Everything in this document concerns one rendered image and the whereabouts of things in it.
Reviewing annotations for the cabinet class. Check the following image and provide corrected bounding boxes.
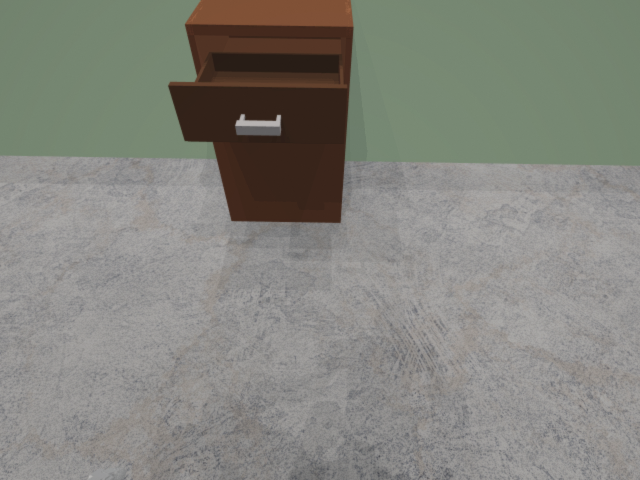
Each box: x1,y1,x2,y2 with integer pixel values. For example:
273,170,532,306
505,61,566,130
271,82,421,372
185,0,353,223

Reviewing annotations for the drawer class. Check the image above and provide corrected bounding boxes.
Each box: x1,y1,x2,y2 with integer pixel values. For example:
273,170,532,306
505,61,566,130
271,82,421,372
168,52,347,144

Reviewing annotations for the handle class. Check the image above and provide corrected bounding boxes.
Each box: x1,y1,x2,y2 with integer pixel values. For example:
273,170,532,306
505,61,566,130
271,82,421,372
235,114,281,136

